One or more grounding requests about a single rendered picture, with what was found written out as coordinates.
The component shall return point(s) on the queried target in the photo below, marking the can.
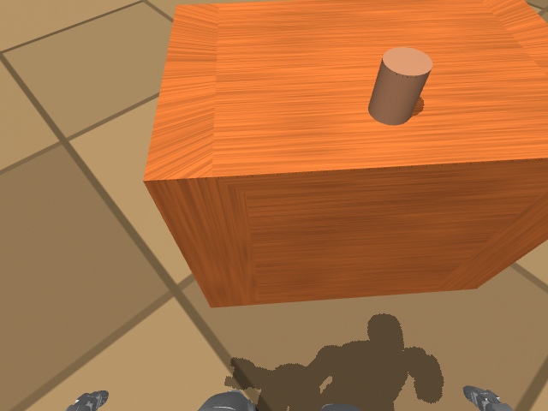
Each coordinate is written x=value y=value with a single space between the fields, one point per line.
x=401 y=77

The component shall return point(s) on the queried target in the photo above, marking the left robot hand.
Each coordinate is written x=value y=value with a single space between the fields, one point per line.
x=89 y=402

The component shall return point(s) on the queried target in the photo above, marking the right robot hand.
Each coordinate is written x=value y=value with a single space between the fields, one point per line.
x=485 y=400

